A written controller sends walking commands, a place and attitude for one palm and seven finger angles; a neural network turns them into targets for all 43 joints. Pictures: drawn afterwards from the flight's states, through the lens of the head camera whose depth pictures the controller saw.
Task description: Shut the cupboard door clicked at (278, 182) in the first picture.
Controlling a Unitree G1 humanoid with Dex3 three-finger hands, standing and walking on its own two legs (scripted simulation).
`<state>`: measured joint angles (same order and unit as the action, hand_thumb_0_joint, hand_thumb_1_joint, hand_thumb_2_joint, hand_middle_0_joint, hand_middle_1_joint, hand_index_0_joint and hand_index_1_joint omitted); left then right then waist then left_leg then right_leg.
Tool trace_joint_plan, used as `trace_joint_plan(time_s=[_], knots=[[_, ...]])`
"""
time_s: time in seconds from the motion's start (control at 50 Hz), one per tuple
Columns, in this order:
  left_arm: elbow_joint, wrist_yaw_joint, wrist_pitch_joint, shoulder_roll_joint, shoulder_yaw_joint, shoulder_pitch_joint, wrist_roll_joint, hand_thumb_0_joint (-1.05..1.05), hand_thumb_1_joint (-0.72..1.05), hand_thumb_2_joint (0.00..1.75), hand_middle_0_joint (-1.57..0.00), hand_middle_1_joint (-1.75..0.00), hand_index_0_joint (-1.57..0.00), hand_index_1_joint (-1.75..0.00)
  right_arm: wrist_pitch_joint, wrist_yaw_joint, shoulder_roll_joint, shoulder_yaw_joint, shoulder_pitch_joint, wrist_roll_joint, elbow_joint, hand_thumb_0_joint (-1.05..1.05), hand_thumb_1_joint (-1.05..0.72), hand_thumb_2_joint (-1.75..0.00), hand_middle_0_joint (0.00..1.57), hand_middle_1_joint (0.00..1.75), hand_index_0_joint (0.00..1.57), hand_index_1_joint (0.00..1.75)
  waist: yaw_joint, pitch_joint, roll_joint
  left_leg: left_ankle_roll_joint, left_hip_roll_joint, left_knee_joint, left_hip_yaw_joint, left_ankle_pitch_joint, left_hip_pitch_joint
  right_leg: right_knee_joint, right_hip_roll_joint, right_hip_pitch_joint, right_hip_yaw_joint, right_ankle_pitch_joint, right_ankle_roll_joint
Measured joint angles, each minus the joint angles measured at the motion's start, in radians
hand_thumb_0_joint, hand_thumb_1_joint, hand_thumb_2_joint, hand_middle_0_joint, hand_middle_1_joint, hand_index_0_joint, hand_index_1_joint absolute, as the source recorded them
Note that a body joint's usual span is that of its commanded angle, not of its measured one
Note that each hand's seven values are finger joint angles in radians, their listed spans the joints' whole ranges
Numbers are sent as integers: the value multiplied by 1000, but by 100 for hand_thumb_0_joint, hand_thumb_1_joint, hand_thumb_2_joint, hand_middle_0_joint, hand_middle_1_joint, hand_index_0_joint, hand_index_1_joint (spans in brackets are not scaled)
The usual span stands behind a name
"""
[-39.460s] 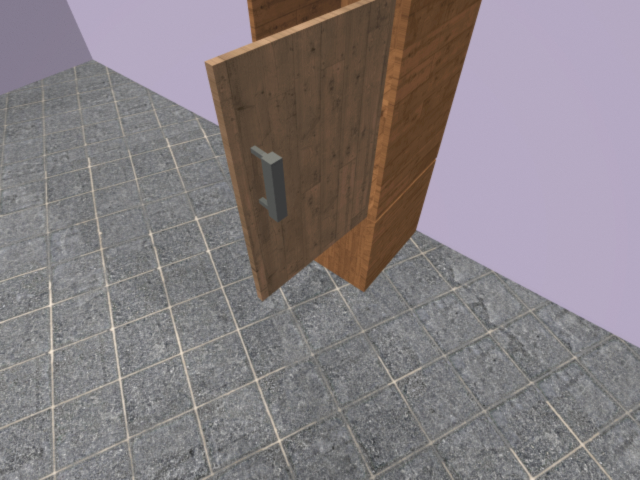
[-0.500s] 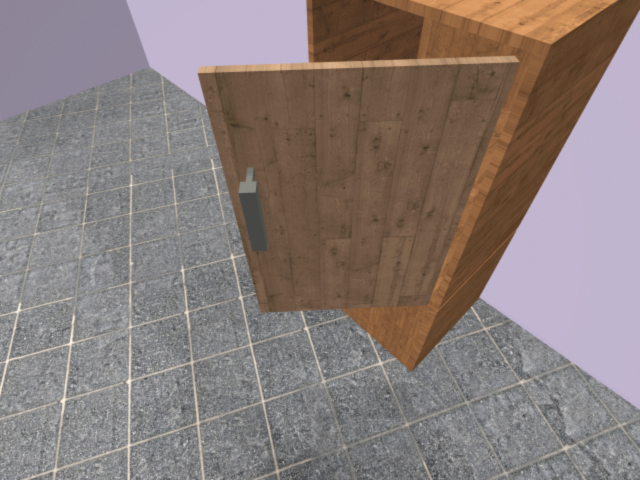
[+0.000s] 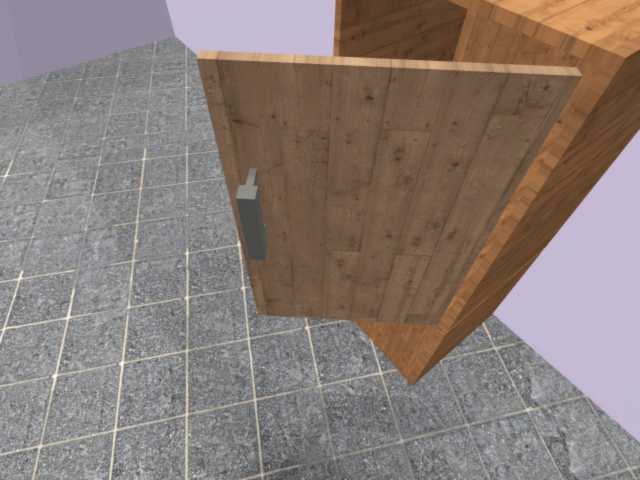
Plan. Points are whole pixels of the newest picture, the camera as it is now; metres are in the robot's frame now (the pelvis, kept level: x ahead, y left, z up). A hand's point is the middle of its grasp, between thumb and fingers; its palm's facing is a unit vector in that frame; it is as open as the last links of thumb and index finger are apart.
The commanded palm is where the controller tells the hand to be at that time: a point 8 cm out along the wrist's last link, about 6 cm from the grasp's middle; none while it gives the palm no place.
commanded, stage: shuffle to correct the standing spot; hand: left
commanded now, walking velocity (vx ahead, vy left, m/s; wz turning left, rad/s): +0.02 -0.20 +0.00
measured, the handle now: (255, 214) +0.45 +0.13 +0.05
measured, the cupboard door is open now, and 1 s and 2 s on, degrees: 49 49 49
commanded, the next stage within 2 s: come to a stop and stand still in 0.36 s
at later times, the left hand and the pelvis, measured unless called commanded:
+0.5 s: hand out of the picture +0.08 +0.14 -0.16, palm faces +0.04 -0.98 -0.17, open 7.4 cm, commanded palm none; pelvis +0.02 -0.05 +0.02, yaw -1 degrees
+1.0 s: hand out of the picture +0.04 +0.11 -0.16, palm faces +0.07 -0.97 -0.25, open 7.4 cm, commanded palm none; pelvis +0.02 -0.09 +0.01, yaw -1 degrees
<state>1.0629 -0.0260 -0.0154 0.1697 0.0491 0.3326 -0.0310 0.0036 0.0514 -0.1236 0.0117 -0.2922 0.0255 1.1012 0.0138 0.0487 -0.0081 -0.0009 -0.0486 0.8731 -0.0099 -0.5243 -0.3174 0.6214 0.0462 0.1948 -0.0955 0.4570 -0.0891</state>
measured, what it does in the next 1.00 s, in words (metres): steps on the spot: left foot, then right foot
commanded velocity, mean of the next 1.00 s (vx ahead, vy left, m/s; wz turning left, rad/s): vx -0.01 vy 0.01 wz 0.00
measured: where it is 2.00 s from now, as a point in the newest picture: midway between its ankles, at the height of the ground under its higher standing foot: outside the picture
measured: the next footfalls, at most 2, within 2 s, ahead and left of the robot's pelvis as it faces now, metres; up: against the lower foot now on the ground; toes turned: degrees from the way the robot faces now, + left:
left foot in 0.18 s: +0.09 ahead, +0.09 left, +0.00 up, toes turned +6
right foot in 0.60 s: +0.07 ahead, -0.23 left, +0.00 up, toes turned -1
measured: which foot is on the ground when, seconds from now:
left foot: up 0.00-0.16, down 0.18-0.60, up 0.62-1.00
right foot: down 0.00-0.20, up 0.22-0.58, down 0.60-1.00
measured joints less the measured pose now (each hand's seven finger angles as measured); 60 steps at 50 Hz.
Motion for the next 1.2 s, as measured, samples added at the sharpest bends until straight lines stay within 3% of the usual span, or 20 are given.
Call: trace_joint_plan(time_s=[0.04,0.08,0.16,0.18,0.24,0.28,0.34,0.4,0.46,0.54,0.58,0.6,0.62,0.66,0.76,0.9,1.0,1.02,1.08,1.2], knots=[[-4,-10,-3,-5,-1,15,-6,0,91,90,-20,-30,-19,-30,-11,0,-6,9,27,2,-3,1,-91,-90,20,30,20,30,17,15,-10,11,8,130,26,-50,-67,-35,2,-27,-4,-12,-7],[-4,-17,4,-13,-5,35,-8,0,91,90,-20,-30,-19,-30,-16,-4,-18,18,59,0,-16,2,-92,-90,20,30,20,30,29,26,-20,15,11,145,61,-44,-110,-71,7,-51,-2,-25,-6],[12,-15,31,-26,-13,75,-6,0,91,90,-20,-30,-19,-30,-2,-7,-26,22,126,-3,-66,2,-92,-90,20,30,20,30,24,35,-38,21,19,-78,119,137,-105,-81,23,-69,4,-20,-2],[17,-12,37,-30,-15,87,-1,0,91,90,-20,-30,-19,-30,8,-5,-27,20,136,-2,-79,2,-92,-90,20,30,20,30,20,35,-38,27,19,-173,131,235,-72,-41,29,-59,6,-5,0],[30,-6,60,-28,-14,86,12,0,91,90,-20,-30,-20,-30,30,1,-14,9,154,2,-106,1,-92,-90,20,30,20,30,9,32,-63,59,10,-168,159,198,-40,319,28,80,48,74,36],[21,-6,76,-20,-4,63,4,0,91,90,-20,-30,-20,-30,30,4,-6,1,139,2,-112,1,-92,-90,20,30,20,30,4,15,-61,58,-3,-190,158,181,-14,521,23,175,71,72,58],[-23,6,82,-1,12,-3,-2,1,91,90,-20,-30,-20,-30,28,13,-3,5,111,2,-102,0,-93,-90,20,30,20,30,10,5,-47,34,-20,-271,133,229,19,627,-19,277,97,-31,85],[-75,15,78,11,22,-60,0,0,91,90,-20,-30,-19,-30,16,4,-23,11,95,8,-91,0,-95,-90,20,30,20,30,18,-1,-33,20,-36,-336,112,273,32,587,-64,322,124,-112,106],[-104,20,84,20,27,-100,2,0,91,90,-20,-30,-19,-30,3,-9,-36,19,86,15,-92,0,-94,-90,21,30,20,30,10,-2,-19,0,-56,-370,96,299,32,467,-97,311,122,-124,121],[-117,24,82,27,26,-133,6,0,91,90,-20,-30,-19,-30,-10,-22,-52,34,77,23,-111,0,-92,-90,20,30,20,30,-18,10,8,-31,-84,-372,80,312,13,226,-107,233,82,-81,125],[-122,23,60,28,20,-133,7,0,91,90,-20,-30,-19,-30,-16,-27,-63,40,64,22,-119,1,-92,-90,20,30,20,30,-26,12,19,-50,-92,-328,74,294,-11,50,-101,157,64,-126,122],[-128,21,43,37,15,-123,5,0,91,90,-20,-30,-19,-30,-19,-29,-62,41,51,17,-123,1,-92,-90,20,30,20,30,-26,3,-1,-50,-76,-281,80,253,-34,-44,-117,120,74,-168,129],[-119,15,30,31,13,-124,3,0,91,90,-20,-30,-19,-30,-27,-31,-70,44,49,12,-119,1,-91,-90,20,30,20,30,-20,5,5,-44,-69,-221,66,175,-58,-34,-115,133,80,-191,145],[-102,14,28,2,-5,-122,0,0,91,90,-20,-30,-19,-30,-45,-34,-92,52,45,6,-110,1,-91,-90,20,30,20,30,-21,11,46,-23,-44,-120,14,69,-89,4,-98,138,69,-160,129],[-94,4,22,-26,-15,-87,1,0,92,90,-20,-30,-20,-30,-51,-49,-97,49,31,2,-96,1,-91,-90,20,30,19,30,-11,-1,45,-30,32,73,42,99,-133,-68,-107,101,78,-177,100],[-92,-13,18,-2,-4,-75,-1,0,91,90,-20,-30,-20,-30,-56,-52,-70,37,56,-7,-108,1,-91,-90,20,30,19,30,18,13,-1,-52,70,9,73,89,-105,-117,-130,78,70,-202,100],[-78,-17,39,24,6,-56,2,0,91,90,-20,-30,-20,-30,-37,-49,-52,31,105,-14,-133,1,-91,-90,20,30,20,30,30,16,-27,-37,68,-271,76,216,11,-53,-134,104,74,-175,124],[-75,-16,46,27,8,-50,4,0,91,90,-20,-30,-20,-30,-27,-48,-52,30,106,-14,-140,1,-91,-90,20,30,20,30,27,11,-22,-15,59,-331,77,253,43,-22,-127,115,70,-159,130],[-44,-32,49,33,-11,-53,10,0,91,90,-20,-30,-20,-30,-22,-47,-51,20,115,-10,-164,1,-91,-90,20,30,20,30,21,15,-19,45,62,-242,77,201,21,8,-132,104,67,-137,120],[-55,-21,55,24,-38,-33,4,0,91,90,-20,-30,-20,-30,-18,-41,-48,1,96,-3,-213,1,-91,-90,20,30,20,30,17,-16,24,79,83,-234,90,190,35,-1,-122,85,118,-132,75]])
